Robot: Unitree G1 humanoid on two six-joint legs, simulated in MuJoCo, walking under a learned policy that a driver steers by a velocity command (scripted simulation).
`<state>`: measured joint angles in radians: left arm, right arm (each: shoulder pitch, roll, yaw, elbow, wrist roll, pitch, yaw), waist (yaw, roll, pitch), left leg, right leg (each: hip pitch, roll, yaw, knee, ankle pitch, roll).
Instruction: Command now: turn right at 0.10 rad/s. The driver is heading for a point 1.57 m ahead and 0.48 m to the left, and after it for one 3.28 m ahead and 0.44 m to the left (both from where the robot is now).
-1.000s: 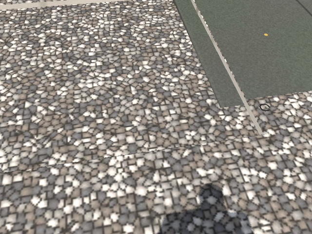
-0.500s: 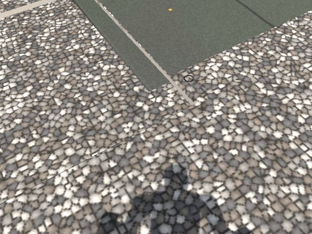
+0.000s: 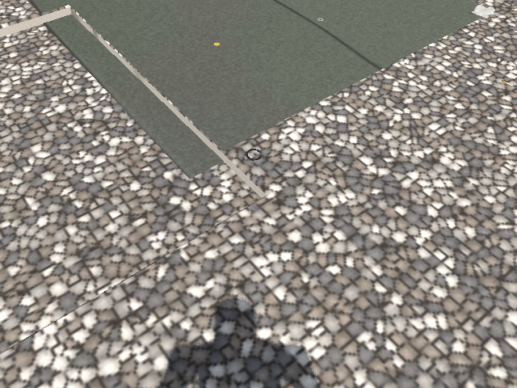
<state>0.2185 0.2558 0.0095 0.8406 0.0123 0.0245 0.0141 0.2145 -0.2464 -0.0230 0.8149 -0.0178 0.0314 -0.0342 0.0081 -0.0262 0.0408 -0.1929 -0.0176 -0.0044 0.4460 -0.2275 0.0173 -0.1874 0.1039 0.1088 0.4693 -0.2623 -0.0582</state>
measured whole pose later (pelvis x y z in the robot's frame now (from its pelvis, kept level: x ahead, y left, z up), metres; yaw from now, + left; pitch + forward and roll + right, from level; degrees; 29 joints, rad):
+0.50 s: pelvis +0.01 +0.02 +0.01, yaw +0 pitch -2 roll +0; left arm 0.23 0.24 -0.01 1.11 0.01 0.02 0.04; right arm 0.22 -0.23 0.01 1.01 -0.01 0.00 -0.03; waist 0.00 0.00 0.03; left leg -0.13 -0.04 0.00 0.37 -0.21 0.05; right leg -0.10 0.06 0.11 0.35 -0.21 -0.02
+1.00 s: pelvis +0.04 +0.01 +0.01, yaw +0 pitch +0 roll +0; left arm 0.27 0.20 0.00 1.10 0.03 -0.03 0.00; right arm 0.40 -0.22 -0.03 1.12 -0.02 -0.01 -0.02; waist -0.02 0.02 -0.02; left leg -0.10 -0.04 -0.01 0.36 -0.27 0.06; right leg -0.31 0.01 -0.03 0.72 -0.43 -0.07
